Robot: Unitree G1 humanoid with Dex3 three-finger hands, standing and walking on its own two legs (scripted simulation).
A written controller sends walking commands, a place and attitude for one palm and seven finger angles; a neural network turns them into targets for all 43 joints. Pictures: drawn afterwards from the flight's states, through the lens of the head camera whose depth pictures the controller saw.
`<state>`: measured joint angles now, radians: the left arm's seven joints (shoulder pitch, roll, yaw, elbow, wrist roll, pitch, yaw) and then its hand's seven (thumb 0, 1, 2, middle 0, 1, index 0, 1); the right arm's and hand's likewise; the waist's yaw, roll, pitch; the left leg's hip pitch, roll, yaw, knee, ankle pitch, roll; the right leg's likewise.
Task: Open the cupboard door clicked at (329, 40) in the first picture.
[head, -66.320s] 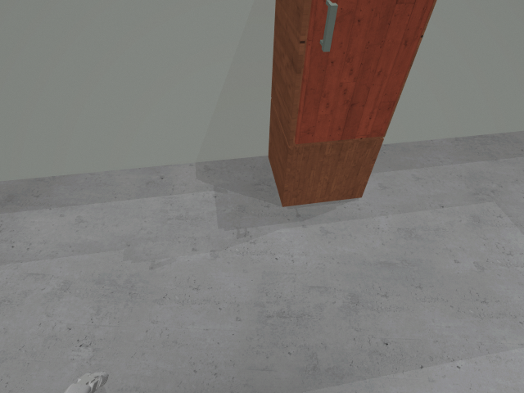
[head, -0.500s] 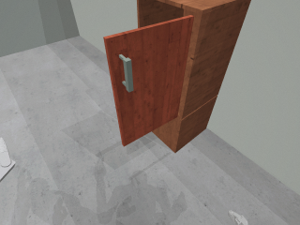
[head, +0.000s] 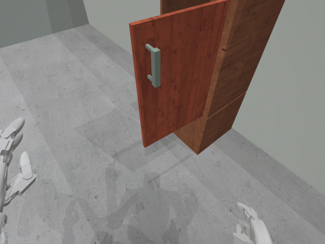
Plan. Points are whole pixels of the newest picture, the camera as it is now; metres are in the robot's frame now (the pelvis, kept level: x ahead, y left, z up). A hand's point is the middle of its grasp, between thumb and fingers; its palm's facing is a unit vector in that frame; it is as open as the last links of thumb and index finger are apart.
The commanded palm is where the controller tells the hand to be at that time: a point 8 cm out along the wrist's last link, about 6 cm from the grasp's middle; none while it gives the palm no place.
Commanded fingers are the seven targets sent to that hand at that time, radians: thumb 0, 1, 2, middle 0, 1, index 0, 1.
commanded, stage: let the arm hang, fingers relaxed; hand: left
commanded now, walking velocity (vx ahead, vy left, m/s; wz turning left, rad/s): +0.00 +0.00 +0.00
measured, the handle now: (152, 66) +0.61 +0.08 +0.12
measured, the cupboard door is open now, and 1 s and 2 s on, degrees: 85 85 85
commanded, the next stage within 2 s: look to check the result in 1.06 s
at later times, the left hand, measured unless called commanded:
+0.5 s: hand out of the picture -0.11 +0.19 -0.16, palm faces +0.08 -0.97 -0.24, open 7.3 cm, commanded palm none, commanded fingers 0.00 0.90 0.90 -0.20 -0.30 -0.20 -0.30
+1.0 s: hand out of the picture +0.00 +0.17 -0.17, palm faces +0.06 -0.98 -0.21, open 7.3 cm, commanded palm none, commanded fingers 0.00 0.90 0.90 -0.20 -0.30 -0.20 -0.30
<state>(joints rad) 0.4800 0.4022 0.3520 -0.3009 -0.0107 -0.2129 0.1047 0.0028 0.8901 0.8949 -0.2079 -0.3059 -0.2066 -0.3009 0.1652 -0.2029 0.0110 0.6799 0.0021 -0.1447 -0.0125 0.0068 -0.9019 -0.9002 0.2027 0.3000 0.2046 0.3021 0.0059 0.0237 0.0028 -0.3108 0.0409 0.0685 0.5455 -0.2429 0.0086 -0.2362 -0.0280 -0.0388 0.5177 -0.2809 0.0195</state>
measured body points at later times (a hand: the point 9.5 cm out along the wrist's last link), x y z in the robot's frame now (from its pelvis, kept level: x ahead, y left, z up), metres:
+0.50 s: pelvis -0.04 +0.00 +0.00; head -0.01 +0.00 +0.45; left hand -0.11 +0.25 -0.15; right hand -0.03 -0.23 -0.16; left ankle +0.03 +0.11 -0.73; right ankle -0.01 -0.13 -0.73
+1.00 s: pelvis -0.02 -0.01 +0.01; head -0.01 -0.01 +0.46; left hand +0.00 +0.22 -0.15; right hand -0.01 -0.22 -0.16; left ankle +0.03 +0.11 -0.73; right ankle -0.01 -0.13 -0.73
